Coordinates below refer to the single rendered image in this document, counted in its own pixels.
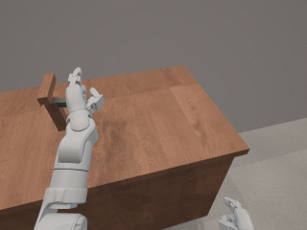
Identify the robot left forearm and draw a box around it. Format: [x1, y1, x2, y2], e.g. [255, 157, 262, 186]
[34, 110, 99, 230]

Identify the robot left upper arm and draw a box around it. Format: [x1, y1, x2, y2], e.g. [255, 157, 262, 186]
[36, 213, 87, 230]

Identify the right robot hand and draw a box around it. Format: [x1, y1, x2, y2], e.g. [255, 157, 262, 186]
[219, 196, 254, 230]

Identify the left robot hand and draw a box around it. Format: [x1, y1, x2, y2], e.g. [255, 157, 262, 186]
[65, 67, 105, 115]

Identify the tap lever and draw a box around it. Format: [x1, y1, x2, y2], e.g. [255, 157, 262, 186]
[51, 98, 90, 108]

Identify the counter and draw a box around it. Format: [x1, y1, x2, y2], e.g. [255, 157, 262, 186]
[0, 65, 250, 230]

